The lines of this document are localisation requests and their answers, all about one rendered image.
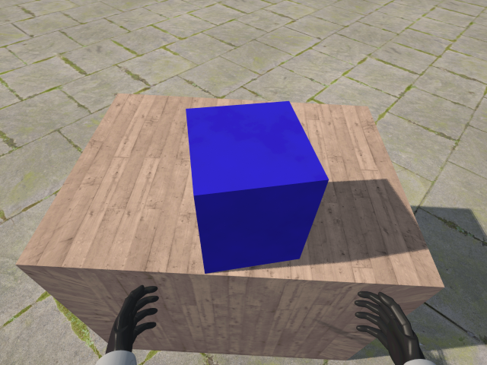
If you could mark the robot right hand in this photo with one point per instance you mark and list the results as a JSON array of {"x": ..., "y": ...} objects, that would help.
[{"x": 395, "y": 331}]

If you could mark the carton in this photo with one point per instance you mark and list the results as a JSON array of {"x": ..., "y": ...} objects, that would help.
[{"x": 257, "y": 183}]

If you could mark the robot left hand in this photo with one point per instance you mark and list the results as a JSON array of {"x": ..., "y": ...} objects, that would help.
[{"x": 124, "y": 330}]

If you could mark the pedestal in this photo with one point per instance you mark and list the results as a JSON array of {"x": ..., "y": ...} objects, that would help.
[{"x": 126, "y": 217}]

